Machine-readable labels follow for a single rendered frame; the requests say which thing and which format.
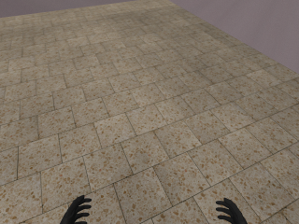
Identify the right robot hand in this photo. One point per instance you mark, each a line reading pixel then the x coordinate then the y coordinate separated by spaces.
pixel 235 216

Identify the left robot hand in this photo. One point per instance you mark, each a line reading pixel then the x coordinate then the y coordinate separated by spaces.
pixel 71 214

